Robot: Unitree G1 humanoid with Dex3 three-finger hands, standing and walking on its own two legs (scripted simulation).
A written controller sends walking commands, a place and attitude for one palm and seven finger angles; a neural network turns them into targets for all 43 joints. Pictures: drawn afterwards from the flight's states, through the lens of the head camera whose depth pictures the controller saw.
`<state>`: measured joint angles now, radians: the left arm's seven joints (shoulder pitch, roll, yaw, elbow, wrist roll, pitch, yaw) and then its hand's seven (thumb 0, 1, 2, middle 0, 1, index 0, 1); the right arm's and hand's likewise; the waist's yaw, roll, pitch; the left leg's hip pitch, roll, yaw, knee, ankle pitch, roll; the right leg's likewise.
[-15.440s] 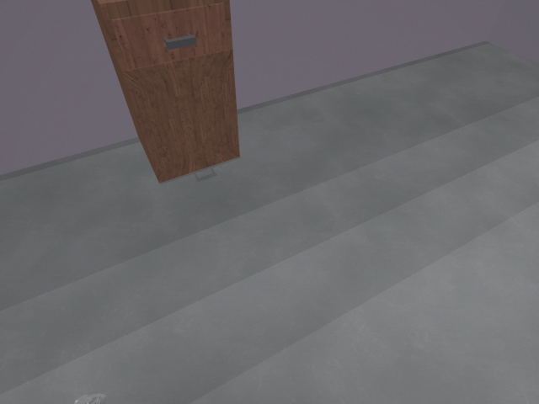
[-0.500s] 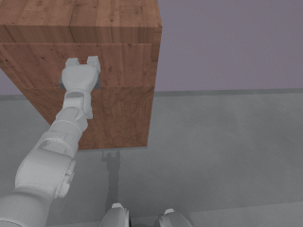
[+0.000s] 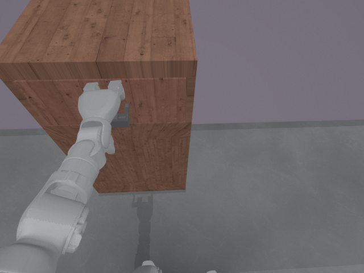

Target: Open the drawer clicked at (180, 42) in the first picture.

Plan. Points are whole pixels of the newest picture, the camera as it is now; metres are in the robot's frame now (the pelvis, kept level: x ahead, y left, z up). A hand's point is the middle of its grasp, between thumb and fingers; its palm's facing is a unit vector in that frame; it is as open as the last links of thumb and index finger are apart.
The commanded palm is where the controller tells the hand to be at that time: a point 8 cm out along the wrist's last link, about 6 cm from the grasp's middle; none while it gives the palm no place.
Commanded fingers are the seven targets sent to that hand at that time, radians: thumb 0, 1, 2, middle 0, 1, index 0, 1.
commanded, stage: lift the fingers back up to retry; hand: left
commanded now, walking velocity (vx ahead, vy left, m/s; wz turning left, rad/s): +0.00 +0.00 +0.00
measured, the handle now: (108, 113) +0.53 +0.18 -0.01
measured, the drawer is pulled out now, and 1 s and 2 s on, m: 0.00 0.00 0.00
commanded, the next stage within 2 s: re-aim the fingers above the handle in 0.28 s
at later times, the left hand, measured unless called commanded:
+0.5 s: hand (106, 118) +0.47 +0.16 +0.05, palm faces -0.02 -0.04 -1.00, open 13.8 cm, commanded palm +0.45 +0.16 +0.11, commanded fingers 0.00 -0.50 0.30 -0.30 -1.20 -0.30 -1.20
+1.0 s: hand (110, 117) +0.47 +0.16 +0.04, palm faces -0.05 -0.06 -1.00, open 13.8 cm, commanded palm +0.46 +0.16 +0.11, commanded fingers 0.00 -0.50 0.30 -0.30 -1.20 -0.30 -1.20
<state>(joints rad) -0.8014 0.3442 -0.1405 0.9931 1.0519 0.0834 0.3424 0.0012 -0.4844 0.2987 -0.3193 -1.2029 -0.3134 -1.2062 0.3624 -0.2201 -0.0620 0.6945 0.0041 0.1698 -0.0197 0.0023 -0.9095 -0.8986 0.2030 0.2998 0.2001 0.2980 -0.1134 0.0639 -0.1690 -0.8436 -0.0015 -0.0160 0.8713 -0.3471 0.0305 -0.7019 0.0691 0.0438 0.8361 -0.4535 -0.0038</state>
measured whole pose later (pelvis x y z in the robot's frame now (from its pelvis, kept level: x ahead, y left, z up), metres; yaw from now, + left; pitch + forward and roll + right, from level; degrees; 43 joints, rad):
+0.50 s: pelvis +0.02 -0.02 +0.01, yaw +1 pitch +16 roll -1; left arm -0.70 0.34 -0.14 0.89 1.05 0.04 0.30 0.00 -0.48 0.30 -0.32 -1.20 -0.32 -1.20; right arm 0.29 -0.23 -0.08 0.65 0.01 0.20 -0.01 0.00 -0.91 -0.90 0.20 0.30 0.20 0.30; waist -0.07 0.06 -0.16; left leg -0.73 -0.01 -0.03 0.80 -0.34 0.01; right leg -0.60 0.06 0.03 0.78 -0.46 -0.03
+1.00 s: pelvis +0.01 -0.02 +0.01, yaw +1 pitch +17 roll -1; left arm -0.75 0.36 -0.14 0.93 1.04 0.01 0.28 0.00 -0.48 0.30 -0.32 -1.20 -0.32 -1.20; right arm 0.35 -0.24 -0.08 0.68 0.01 0.19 -0.02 0.00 -0.91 -0.90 0.20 0.30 0.20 0.30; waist -0.09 0.06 -0.15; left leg -0.76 -0.01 -0.02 0.81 -0.34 0.01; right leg -0.63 0.06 0.04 0.80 -0.46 -0.02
